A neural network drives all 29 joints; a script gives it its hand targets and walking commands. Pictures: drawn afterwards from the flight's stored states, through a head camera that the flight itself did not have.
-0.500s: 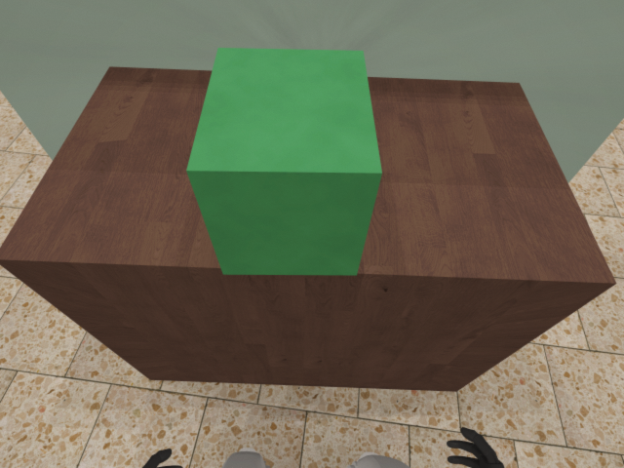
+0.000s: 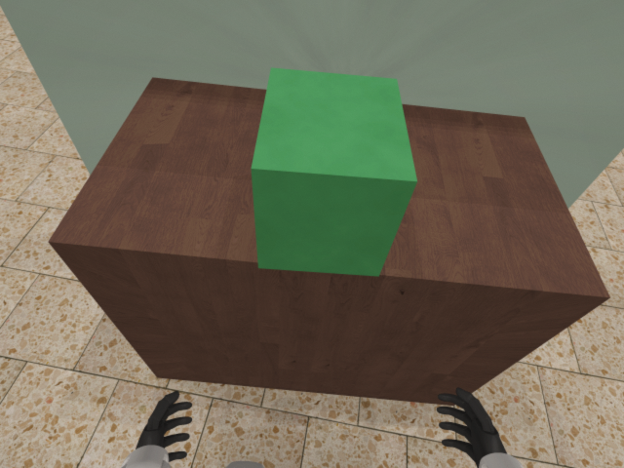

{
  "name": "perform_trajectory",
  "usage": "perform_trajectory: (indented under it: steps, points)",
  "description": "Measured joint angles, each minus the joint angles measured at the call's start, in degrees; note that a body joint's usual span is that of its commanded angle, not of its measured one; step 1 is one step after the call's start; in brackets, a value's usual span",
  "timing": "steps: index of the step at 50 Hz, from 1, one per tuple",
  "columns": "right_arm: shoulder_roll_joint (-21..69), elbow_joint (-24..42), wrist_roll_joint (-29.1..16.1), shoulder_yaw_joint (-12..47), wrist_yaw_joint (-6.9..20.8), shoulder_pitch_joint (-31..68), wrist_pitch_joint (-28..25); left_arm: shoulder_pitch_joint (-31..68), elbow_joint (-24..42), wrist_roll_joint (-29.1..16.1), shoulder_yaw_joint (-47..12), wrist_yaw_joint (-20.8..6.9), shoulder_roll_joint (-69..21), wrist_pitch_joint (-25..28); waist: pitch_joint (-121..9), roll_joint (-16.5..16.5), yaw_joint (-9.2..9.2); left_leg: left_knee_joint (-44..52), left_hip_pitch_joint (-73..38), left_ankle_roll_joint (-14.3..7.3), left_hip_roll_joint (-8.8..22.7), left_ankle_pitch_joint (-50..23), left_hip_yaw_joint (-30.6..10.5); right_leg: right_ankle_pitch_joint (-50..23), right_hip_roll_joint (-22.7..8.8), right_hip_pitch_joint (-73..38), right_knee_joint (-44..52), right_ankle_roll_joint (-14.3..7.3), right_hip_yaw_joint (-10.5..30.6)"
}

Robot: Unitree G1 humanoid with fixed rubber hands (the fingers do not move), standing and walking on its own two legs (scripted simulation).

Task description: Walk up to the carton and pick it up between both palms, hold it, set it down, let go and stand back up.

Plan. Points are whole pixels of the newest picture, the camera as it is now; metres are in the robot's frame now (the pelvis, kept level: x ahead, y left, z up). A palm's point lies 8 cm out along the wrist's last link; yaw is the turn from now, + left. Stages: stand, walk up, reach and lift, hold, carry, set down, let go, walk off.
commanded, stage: reach and lift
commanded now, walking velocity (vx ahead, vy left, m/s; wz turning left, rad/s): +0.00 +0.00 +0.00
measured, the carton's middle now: (326, 175) +0.52 +0.05 +0.05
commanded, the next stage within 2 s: none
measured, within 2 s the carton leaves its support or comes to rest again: neither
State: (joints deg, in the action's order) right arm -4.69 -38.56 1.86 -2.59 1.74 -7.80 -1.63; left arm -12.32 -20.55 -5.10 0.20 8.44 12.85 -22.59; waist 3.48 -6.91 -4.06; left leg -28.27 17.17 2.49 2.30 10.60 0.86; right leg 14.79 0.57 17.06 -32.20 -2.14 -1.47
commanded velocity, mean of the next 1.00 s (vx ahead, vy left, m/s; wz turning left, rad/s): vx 0.00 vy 0.00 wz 0.00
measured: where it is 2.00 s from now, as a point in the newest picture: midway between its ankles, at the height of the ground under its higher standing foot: outside the picture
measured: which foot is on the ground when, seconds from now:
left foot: down 0.00-1.00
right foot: down 0.00-1.00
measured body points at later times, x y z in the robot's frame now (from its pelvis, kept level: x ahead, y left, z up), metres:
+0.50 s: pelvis +0.03 +0.03 +0.01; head +0.04 +0.06 +0.46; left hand +0.23 +0.23 -0.05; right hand +0.21 -0.19 -0.03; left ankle +0.05 +0.15 -0.73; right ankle +0.03 -0.09 -0.73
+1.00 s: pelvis +0.06 +0.02 +0.02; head +0.06 +0.03 +0.46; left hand +0.27 +0.23 +0.02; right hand +0.26 -0.18 +0.03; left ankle +0.05 +0.15 -0.73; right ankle +0.03 -0.09 -0.73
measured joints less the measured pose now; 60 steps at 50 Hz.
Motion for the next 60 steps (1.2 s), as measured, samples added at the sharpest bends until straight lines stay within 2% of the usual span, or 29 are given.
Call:
perform_trajectory:
  steps: [4,9,14,21,26,37,48,56,60]
  points:
    - [-0.1,-0.6,-2.5,-2.2,1.3,2.5,3.3,-0.3,7.4,-1.2,-3.9,0.7,1.0,-2.6,-2.5,0.9,1.61,1.2,-1.7,-0.6,0.1,-0.1,0.3,-1.5,0.1,-2.6,3.5,0.8,0.2]
    - [-2.6,1.2,-4.7,-3.0,1.9,0.9,6.3,0.8,8.9,0.6,-4.9,-1.3,-2.6,-5.8,-3.6,3.9,2.66,4.2,-6.5,-1.8,-0.5,-0.4,1.7,-2.9,-0.5,-7.7,7.8,2.1,1.6]
    - [-4.0,6.2,-4.1,-2.6,3.5,-3.3,5.8,0.0,6.7,2.2,-3.4,-1.7,-5.7,-4.8,-2.6,5.5,3.12,4.5,-8.8,-2.6,-1.0,0.6,3.4,-2.3,-1.0,-9.3,7.7,2.9,3.3]
    - [-3.2,14.5,-3.9,-2.8,4.4,-6.6,4.4,-0.7,8.2,0.5,-3.3,1.1,-4.8,0.9,-0.4,4.3,1.80,3.7,-8.1,-2.6,-0.7,1.6,4.2,-1.5,-0.7,-8.1,6.7,3.0,4.0]
    - [-4.6,21.0,-7.2,-1.5,3.1,-7.8,2.1,-2.5,12.8,-1.0,-4.7,1.9,-4.2,5.8,-0.1,4.0,0.87,4.3,-7.5,-2.3,-0.2,1.8,4.1,-2.0,-0.2,-8.1,8.6,2.7,3.9]
    - [-6.8,28.2,-12.2,2.7,-0.6,-12.6,0.0,-7.6,20.8,-0.9,-3.0,-0.9,-4.5,9.8,-1.8,5.8,0.80,8.9,-11.5,-1.7,0.0,1.3,3.2,-3.0,0.1,-13.1,14.7,2.3,3.1]
    - [-6.8,33.5,-13.3,5.7,-3.1,-12.9,-2.6,-5.1,18.8,-4.5,-1.2,-3.5,-2.1,16.0,-1.5,5.7,1.41,9.7,-13.0,-1.0,0.5,1.1,2.4,-2.9,0.6,-14.9,15.4,1.6,2.2]
    - [-6.9,34.6,-14.7,5.8,-4.1,-7.7,-2.2,0.0,18.5,-6.0,-0.5,-2.9,-0.7,18.2,-1.0,4.0,1.01,9.6,-12.7,-0.7,0.6,0.7,1.9,-2.8,0.7,-14.3,14.7,1.3,1.8]
    - [-7.0,32.8,-15.5,5.4,-4.4,-3.1,-0.5,4.0,17.5,-6.2,0.3,-2.5,-0.2,16.7,-1.3,3.8,1.07,9.3,-12.1,-0.8,0.4,0.6,1.7,-2.7,0.6,-13.9,14.4,1.3,1.5]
